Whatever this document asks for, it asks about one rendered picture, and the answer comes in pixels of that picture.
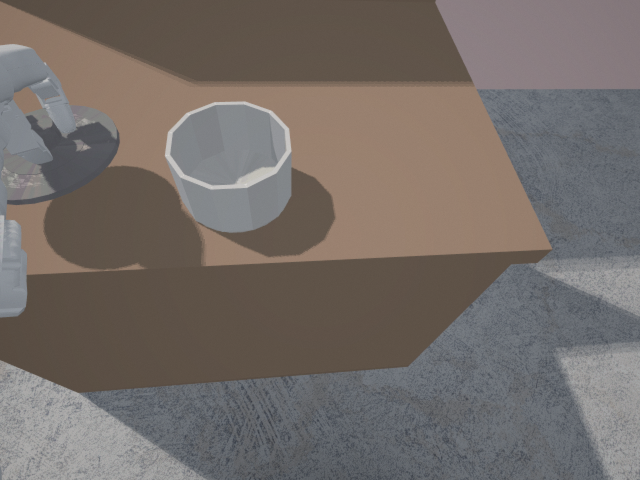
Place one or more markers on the pot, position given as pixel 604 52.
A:
pixel 231 162

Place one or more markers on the left robot hand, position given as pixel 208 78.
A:
pixel 26 69

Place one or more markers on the lid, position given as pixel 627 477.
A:
pixel 80 157

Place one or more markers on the left robot upper arm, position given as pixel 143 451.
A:
pixel 13 271

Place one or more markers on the knob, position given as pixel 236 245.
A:
pixel 46 129

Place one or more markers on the table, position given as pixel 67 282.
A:
pixel 404 206

